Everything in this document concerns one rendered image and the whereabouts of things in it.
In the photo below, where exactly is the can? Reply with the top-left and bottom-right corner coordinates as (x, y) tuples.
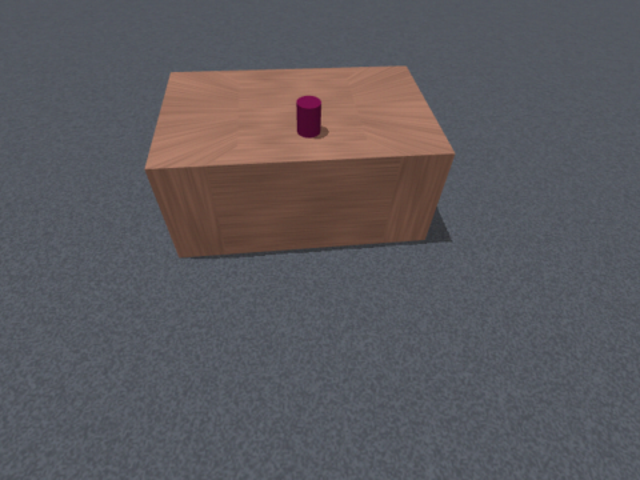
(297, 96), (321, 138)

